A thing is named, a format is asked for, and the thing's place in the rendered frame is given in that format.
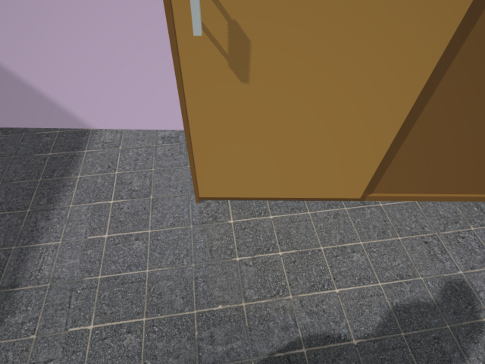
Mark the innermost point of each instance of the wardrobe door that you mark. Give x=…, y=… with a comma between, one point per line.
x=440, y=147
x=303, y=98

